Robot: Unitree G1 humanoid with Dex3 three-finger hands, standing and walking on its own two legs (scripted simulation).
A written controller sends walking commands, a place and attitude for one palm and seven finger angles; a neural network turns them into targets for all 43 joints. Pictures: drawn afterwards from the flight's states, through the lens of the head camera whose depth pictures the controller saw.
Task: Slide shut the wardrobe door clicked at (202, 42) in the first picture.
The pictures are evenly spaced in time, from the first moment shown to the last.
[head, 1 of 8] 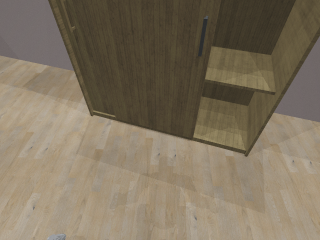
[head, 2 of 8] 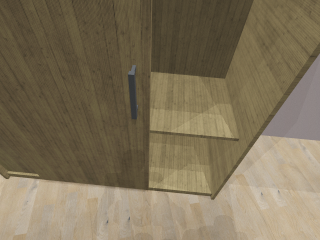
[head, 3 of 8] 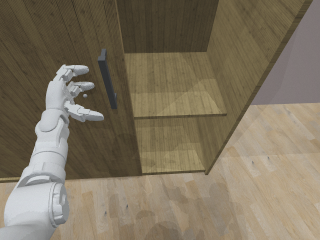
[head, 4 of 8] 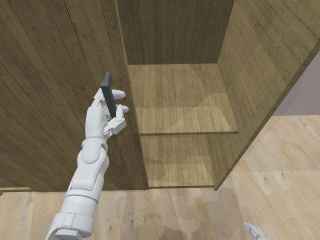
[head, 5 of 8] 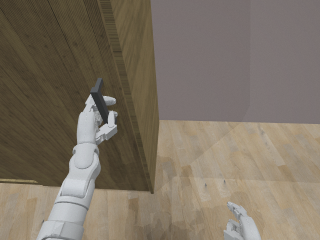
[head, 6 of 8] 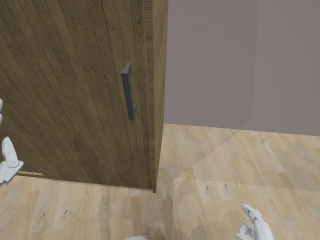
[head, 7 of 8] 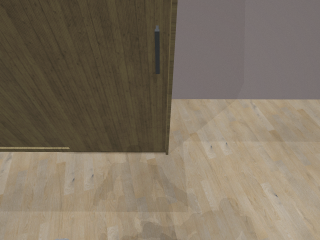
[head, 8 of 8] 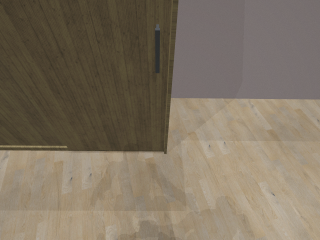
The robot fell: no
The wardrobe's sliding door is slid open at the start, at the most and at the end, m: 0.40 0.40 0.00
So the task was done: yes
